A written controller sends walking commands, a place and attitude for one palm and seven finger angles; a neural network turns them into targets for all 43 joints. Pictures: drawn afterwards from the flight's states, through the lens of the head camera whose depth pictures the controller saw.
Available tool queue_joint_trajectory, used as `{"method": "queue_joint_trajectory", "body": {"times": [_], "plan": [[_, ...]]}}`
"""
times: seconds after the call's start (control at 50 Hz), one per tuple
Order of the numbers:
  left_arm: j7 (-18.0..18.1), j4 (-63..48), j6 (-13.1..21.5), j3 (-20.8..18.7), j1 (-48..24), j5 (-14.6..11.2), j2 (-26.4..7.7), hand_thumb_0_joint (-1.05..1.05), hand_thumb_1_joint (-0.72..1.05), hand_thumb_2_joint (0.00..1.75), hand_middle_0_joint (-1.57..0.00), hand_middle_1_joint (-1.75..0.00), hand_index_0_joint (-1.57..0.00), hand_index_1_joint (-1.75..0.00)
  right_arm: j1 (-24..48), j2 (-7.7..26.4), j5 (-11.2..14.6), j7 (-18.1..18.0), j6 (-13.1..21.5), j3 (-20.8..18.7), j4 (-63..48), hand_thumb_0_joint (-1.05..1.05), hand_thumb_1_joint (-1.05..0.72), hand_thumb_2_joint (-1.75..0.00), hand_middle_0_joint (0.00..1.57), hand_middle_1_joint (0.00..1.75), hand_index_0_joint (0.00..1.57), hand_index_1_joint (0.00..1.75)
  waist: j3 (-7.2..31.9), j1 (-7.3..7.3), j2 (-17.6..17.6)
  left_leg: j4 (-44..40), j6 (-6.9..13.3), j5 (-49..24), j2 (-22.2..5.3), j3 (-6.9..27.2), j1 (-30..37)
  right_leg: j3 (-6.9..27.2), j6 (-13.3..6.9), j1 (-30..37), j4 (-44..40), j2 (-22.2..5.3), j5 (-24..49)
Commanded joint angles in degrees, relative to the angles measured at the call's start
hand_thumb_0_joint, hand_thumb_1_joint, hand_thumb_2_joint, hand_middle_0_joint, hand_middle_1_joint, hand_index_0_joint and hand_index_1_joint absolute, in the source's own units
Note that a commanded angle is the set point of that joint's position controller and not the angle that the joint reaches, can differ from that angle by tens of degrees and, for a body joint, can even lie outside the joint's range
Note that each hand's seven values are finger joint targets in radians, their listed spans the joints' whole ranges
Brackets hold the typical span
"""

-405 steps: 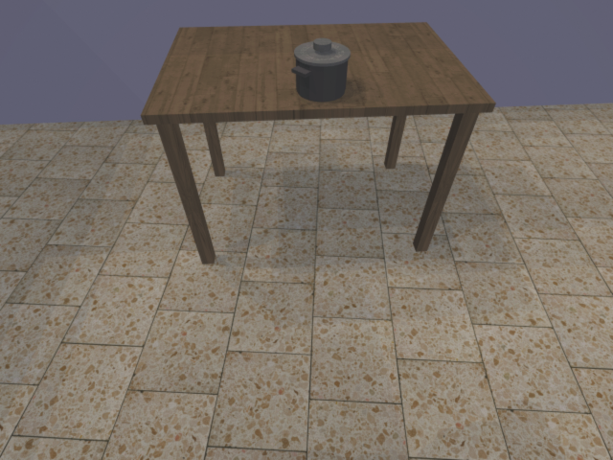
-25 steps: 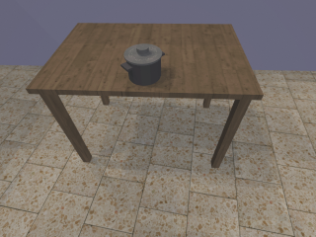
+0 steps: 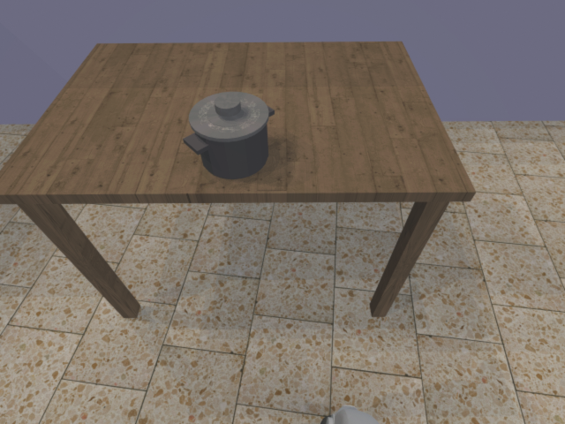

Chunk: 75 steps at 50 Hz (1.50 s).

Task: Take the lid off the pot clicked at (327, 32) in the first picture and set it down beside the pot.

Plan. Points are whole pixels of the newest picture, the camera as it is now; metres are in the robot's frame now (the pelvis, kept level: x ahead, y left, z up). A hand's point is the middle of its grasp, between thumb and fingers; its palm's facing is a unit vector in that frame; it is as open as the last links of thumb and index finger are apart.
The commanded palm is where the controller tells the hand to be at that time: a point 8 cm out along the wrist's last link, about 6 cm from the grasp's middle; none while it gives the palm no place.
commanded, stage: take the last steps up to it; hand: left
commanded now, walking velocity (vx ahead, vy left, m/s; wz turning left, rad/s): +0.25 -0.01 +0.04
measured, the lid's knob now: (227, 105) +0.66 +0.13 +0.08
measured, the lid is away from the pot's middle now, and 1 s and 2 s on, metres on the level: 0.00 0.00 0.00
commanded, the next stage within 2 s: come to a stop and stand still in 0.28 s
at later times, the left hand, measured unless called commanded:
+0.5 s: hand out of the picture +0.14 +0.18 -0.18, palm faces +0.13 -0.98 -0.17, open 7.3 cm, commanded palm none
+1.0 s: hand (197, 400) +0.18 +0.15 -0.15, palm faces +0.06 -0.96 -0.27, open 7.4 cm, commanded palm none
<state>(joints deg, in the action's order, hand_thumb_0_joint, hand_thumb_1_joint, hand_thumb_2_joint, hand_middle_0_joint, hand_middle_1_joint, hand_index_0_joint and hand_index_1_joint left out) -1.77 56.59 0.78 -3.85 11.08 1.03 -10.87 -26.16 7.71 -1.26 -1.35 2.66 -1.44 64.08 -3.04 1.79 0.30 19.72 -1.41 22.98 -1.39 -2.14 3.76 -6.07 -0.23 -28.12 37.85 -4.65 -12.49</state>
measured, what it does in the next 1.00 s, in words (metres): walks ahead: right foot, then left foot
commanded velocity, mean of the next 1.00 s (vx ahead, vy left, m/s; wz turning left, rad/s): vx -0.01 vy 0.01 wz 0.02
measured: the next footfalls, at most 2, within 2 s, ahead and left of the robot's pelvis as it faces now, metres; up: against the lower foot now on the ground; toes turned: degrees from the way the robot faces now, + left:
right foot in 0.02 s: +0.16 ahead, -0.12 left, +0.00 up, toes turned -7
left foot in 0.46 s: +0.25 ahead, +0.12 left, +0.00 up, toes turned +6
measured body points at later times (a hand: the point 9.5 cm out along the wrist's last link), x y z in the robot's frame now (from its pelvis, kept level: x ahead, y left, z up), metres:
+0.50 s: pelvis +0.17 +0.01 +0.00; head +0.17 +0.02 +0.45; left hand +0.13 +0.23 -0.16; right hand +0.27 -0.21 -0.13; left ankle +0.21 +0.12 -0.73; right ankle +0.12 -0.11 -0.73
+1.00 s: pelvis +0.16 -0.04 +0.01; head +0.17 -0.08 +0.46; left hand +0.18 +0.20 -0.12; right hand +0.20 -0.29 -0.15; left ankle +0.16 +0.10 -0.69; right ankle +0.17 -0.16 -0.73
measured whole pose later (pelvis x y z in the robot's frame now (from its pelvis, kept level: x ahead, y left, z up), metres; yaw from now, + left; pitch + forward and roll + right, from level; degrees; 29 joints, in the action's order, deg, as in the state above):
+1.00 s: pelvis +0.16 -0.04 +0.01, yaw +0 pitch -1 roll +3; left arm 1.1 59.0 -0.6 -1.9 15.3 1.4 -9.4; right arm -12.5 13.1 -0.4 -0.5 -3.4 -3.8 59.5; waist -1.3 -1.2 1.6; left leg 43.8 -0.7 23.3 -0.1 -0.4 -19.7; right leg 0.6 -0.5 -13.7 28.9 -2.6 -14.5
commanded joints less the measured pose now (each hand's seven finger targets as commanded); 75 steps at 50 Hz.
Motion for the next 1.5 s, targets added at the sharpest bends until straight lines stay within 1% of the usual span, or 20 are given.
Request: {"method": "queue_joint_trajectory", "body": {"times": [0.0,0.02,0.04,0.14,0.36,0.4,0.44,0.52,0.66,0.74,0.78,0.82,0.86,1.06,1.12,1.14,1.18,1.24,1.36,1.48], "plan": [[1.4,3.4,3.2,-3.4,23.1,0.7,-13.2,0.00,0.90,0.90,-0.20,-0.30,-0.20,-0.30,-2.8,5.7,1.2,0.3,1.6,-1.5,-3.3,0.00,-0.90,-0.90,0.20,0.30,0.20,0.30,12.9,-10.35,-15.4,37.2,3.3,-6.5,0.1,-2.9,-30.7,23.5,-8.3,42.4,-14.3,-14.6,2.1],[1.7,3.6,2.9,-3.4,25.0,-0.6,-15.3,0.00,0.90,0.90,-0.20,-0.30,-0.20,-0.30,-0.1,5.9,1.4,0.0,1.6,-1.4,-5.4,0.00,-0.90,-0.90,0.20,0.30,0.20,0.30,13.1,-9.91,-14.0,51.2,3.5,11.6,1.7,0.9,-36.5,36.7,-13.5,40.2,-22.1,-22.9,3.6],[2.0,2.5,2.7,-3.1,18.7,-0.6,-13.7,0.00,0.90,0.90,-0.20,-0.30,-0.20,-0.30,2.9,6.0,1.3,0.2,1.3,-2.0,-5.3,0.00,-0.90,-0.90,0.20,0.30,0.20,0.30,10.2,-8.52,-10.3,56.4,3.8,7.1,-1.5,4.0,-37.6,36.3,-13.9,31.9,-24.9,-21.7,-8.5],[2.8,-1.0,2.9,-0.2,4.3,0.2,-4.2,0.00,0.90,0.90,-0.20,-0.30,-0.20,-0.30,2.7,2.9,-0.4,1.0,-1.6,-1.6,-4.6,0.00,-0.90,-0.90,0.20,0.30,0.20,0.30,0.4,-0.27,-5.5,46.1,1.4,-4.7,-5.9,1.8,-30.8,12.5,-8.9,7.5,-28.5,-12.2,-5.3],[2.5,2.5,2.9,-0.6,8.4,0.0,-6.3,0.00,0.90,0.90,-0.20,-0.30,-0.20,-0.30,11.8,3.2,0.2,1.7,0.1,-1.2,-8.5,0.00,-0.90,-0.90,0.20,0.30,0.20,0.30,0.1,-2.42,-6.7,13.4,-0.1,-10.3,-2.3,-2.3,-22.2,8.1,-8.3,15.7,-23.1,-10.2,5.1],[2.9,3.2,2.1,0.4,8.5,-0.3,-3.6,0.00,0.90,0.90,-0.20,-0.30,-0.20,-0.30,8.2,4.3,0.3,1.0,0.9,-0.7,-6.4,0.00,-0.90,-0.90,0.20,0.30,0.20,0.30,1.4,-0.76,-2.2,4.5,0.1,-22.0,-2.5,0.1,-11.4,4.8,-4.7,12.6,-14.8,-5.1,9.4],[3.6,3.8,1.3,1.7,13.3,-0.8,0.0,0.00,0.90,0.90,-0.20,-0.30,-0.20,-0.30,6.4,9.7,0.2,-0.1,0.6,-1.0,-5.9,0.00,-0.90,-0.90,0.20,0.30,0.20,0.30,6.5,-2.27,7.8,4.4,6.2,-51.7,-15.8,11.1,-6.2,1.2,0.3,12.0,-7.7,0.6,-6.1],[4.5,4.6,-1.3,1.4,13.0,-0.7,-3.7,0.00,0.90,0.90,-0.20,-0.30,-0.20,-0.30,9.1,9.8,0.7,-2.4,-1.3,-0.6,-4.9,0.00,-0.90,-0.90,0.20,0.30,0.20,0.30,4.4,-1.68,13.4,2.0,10.4,-73.8,-18.1,12.2,-6.4,4.9,1.5,9.4,5.1,1.5,-18.4],[4.0,0.3,-3.0,-0.5,10.0,-0.4,-2.9,0.00,0.90,0.90,-0.20,-0.30,-0.20,-0.30,14.5,11.0,0.1,-2.3,-3.6,-3.1,-8.7,0.00,-0.90,-0.90,0.20,0.30,0.20,0.30,8.4,-1.85,8.6,2.4,11.9,-54.5,-16.9,7.3,-7.8,7.4,1.7,4.1,18.6,3.0,-15.9],[3.7,0.2,-2.4,0.1,11.7,-0.4,-2.0,0.00,0.90,0.90,-0.20,-0.30,-0.20,-0.30,17.9,11.0,-0.2,-1.1,-3.8,-3.3,-9.7,0.00,-0.90,-0.90,0.20,0.30,0.20,0.30,7.8,-3.14,11.1,1.5,9.4,-31.7,-14.3,7.0,-15.9,4.3,0.9,13.6,2.6,2.7,-10.3],[3.9,1.7,-1.3,0.4,14.1,0.1,-3.3,0.00,0.90,0.90,-0.20,-0.30,-0.20,-0.30,17.4,8.8,0.6,-0.4,-4.0,-2.7,-9.0,0.00,-0.90,-0.90,0.20,0.30,0.20,0.30,6.1,-4.50,4.3,6.3,5.1,-14.2,-8.5,4.6,-21.4,4.3,1.3,20.8,-13.2,2.2,0.7],[3.9,-0.6,-0.5,0.3,7.4,0.5,-10.6,0.00,0.90,0.90,-0.20,-0.30,-0.20,-0.30,15.8,4.5,1.1,0.5,-4.9,-1.9,-9.9,0.00,-0.90,-0.90,0.20,0.30,0.20,0.30,0.3,-2.04,-11.8,14.7,-0.1,3.7,0.0,0.1,-23.4,24.7,-5.8,9.5,-26.8,-13.8,-10.8],[3.7,-1.5,-0.5,-0.6,4.2,0.4,-12.6,0.00,0.90,0.90,-0.20,-0.30,-0.20,-0.30,17.6,6.3,0.4,0.9,-5.4,-2.3,-9.9,0.00,-0.90,-0.90,0.20,0.30,0.20,0.30,-2.4,-3.03,-14.1,21.8,0.6,2.8,0.0,2.8,-23.8,29.0,-8.6,4.7,-29.5,-13.9,-16.1],[4.0,-0.3,-0.4,-1.3,6.8,0.5,-10.8,0.00,0.90,0.90,-0.20,-0.30,-0.20,-0.30,13.1,6.7,0.9,0.6,-3.7,-2.1,-9.1,0.00,-0.90,-0.90,0.20,0.30,0.20,0.30,3.0,-4.72,-10.5,18.5,-0.3,1.7,1.2,2.1,-25.2,20.2,-10.2,20.9,-19.4,-12.4,14.6],[4.1,0.2,-0.7,-1.1,4.6,-0.1,-10.1,0.00,0.90,0.90,-0.20,-0.30,-0.20,-0.30,8.3,5.4,0.9,0.2,-3.1,-1.5,-6.9,0.00,-0.90,-0.90,0.20,0.30,0.20,0.30,5.1,-2.49,-9.7,4.1,0.0,-8.3,2.3,1.0,-13.7,17.1,-6.6,16.3,-16.7,-9.2,11.0],[6.4,1.2,0.8,0.5,7.1,0.6,-8.5,0.00,0.90,0.90,-0.20,-0.30,-0.20,-0.30,9.2,9.4,0.5,0.4,-2.2,-1.5,-9.8,0.00,-0.90,-0.90,0.20,0.30,0.20,0.30,5.5,-1.21,-2.8,9.0,-0.1,-8.4,-0.5,-0.2,-15.2,15.1,-4.0,18.9,-9.1,-7.2,24.0],[5.6,-2.0,0.3,0.7,4.4,-0.1,-9.1,0.00,0.90,0.90,-0.20,-0.30,-0.20,-0.30,7.5,7.9,-0.1,0.9,-2.1,-1.0,-11.7,0.00,-0.90,-0.90,0.20,0.30,0.20,0.30,9.7,-1.26,5.2,4.1,1.7,-8.8,-2.5,2.5,-16.1,10.9,-3.6,18.0,-4.8,-4.3,8.4],[4.6,-2.0,-0.6,2.0,4.6,0.1,-6.2,0.00,0.90,0.90,-0.20,-0.30,-0.20,-0.30,9.9,8.5,0.0,0.6,-2.1,-0.3,-13.2,0.00,-0.90,-0.90,0.20,0.30,0.20,0.30,-0.5,-2.16,7.1,5.0,3.3,-10.7,-4.8,6.7,-24.1,7.4,-2.1,12.1,-6.9,-0.5,-4.1],[4.1,-2.0,-0.7,2.7,6.2,0.0,-5.6,0.00,0.90,0.90,-0.20,-0.30,-0.20,-0.30,8.4,8.8,0.4,0.3,-1.2,0.1,-12.8,0.00,-0.90,-0.90,0.20,0.30,0.20,0.30,-0.4,-2.18,-0.3,3.1,3.6,-10.4,-4.1,6.7,-21.9,8.4,-1.5,13.7,-8.8,-0.1,-0.8],[4.0,-1.3,-1.0,2.9,7.7,-0.1,-5.8,0.00,0.90,0.90,-0.20,-0.30,-0.20,-0.30,8.6,9.1,0.5,0.0,-0.9,0.3,-11.7,0.00,-0.90,-0.90,0.20,0.30,0.20,0.30,-0.4,-2.56,2.6,0.9,3.9,-13.0,-4.8,7.0,-19.6,7.2,-1.2,14.5,-9.0,0.1,1.0]]}}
